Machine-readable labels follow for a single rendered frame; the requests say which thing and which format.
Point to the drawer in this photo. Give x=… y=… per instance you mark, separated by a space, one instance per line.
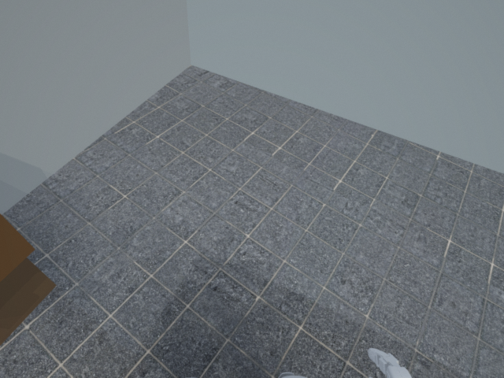
x=14 y=248

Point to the cabinet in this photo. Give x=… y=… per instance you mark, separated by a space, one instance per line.
x=20 y=292

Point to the right robot hand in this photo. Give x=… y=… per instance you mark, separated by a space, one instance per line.
x=388 y=364

